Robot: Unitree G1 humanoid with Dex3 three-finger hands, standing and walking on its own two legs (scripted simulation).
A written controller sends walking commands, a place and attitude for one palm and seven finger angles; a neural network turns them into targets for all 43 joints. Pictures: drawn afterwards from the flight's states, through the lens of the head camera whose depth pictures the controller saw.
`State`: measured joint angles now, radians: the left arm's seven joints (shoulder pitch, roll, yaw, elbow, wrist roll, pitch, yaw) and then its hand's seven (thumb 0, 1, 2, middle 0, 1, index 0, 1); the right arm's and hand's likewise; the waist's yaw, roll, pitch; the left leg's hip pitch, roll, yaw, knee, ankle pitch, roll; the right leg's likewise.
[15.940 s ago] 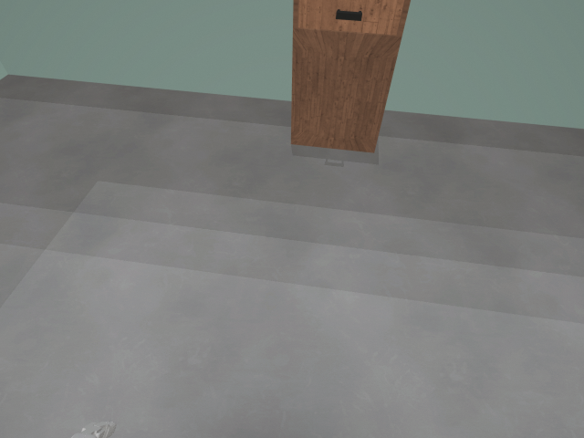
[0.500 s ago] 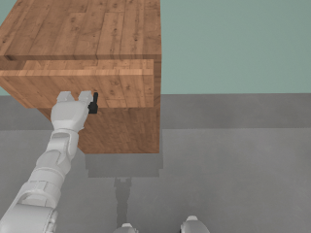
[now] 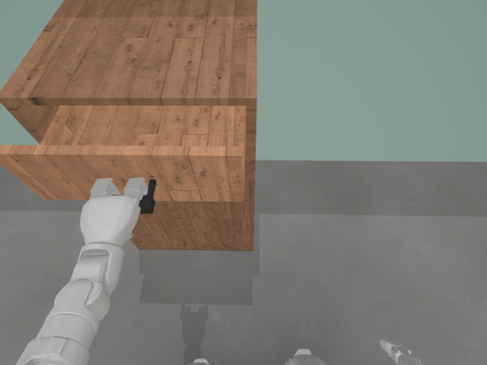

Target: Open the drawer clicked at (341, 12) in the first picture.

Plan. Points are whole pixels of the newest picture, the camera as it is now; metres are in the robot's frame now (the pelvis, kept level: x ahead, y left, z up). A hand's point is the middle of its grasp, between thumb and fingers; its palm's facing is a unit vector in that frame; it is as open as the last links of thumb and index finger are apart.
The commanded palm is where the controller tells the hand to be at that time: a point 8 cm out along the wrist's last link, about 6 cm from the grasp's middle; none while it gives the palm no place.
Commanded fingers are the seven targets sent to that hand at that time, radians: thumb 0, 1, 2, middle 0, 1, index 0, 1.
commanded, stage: pull the drawer open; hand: left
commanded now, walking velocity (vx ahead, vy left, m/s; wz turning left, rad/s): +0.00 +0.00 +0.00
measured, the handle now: (126, 194) +0.41 +0.24 -0.01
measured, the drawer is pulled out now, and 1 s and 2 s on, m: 0.11 0.23 0.30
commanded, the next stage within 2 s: open the thumb to release the handle in 1.66 s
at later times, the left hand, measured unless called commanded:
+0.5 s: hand (116, 262) +0.28 +0.23 -0.03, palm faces -0.01 -0.03 -1.00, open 6.0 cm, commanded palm +0.25 +0.23 +0.02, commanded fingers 0.00 0.90 0.90 -0.40 -1.35 -0.40 -1.35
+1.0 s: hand (109, 292) +0.24 +0.23 -0.03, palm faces -0.03 -0.04 -1.00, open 6.0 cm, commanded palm +0.19 +0.23 +0.02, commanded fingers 0.00 0.90 0.90 -0.40 -1.35 -0.40 -1.35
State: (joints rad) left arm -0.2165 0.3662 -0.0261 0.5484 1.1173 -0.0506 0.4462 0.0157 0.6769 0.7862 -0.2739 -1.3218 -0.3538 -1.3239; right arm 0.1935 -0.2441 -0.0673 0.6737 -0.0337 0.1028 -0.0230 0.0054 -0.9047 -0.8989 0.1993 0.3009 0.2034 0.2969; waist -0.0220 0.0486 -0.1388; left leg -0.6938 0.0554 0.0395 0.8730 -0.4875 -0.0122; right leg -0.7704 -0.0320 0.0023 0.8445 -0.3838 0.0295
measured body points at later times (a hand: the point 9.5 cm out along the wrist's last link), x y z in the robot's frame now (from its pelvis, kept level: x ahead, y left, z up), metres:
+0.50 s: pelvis -0.01 -0.01 +0.00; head +0.06 -0.02 +0.44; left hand +0.28 +0.23 +0.02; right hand +0.14 -0.26 -0.13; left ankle -0.05 +0.12 -0.69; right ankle +0.01 -0.14 -0.69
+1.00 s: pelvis -0.01 -0.01 +0.00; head +0.06 -0.03 +0.44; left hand +0.23 +0.23 +0.03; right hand +0.16 -0.26 -0.12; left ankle -0.05 +0.12 -0.69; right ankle +0.01 -0.14 -0.69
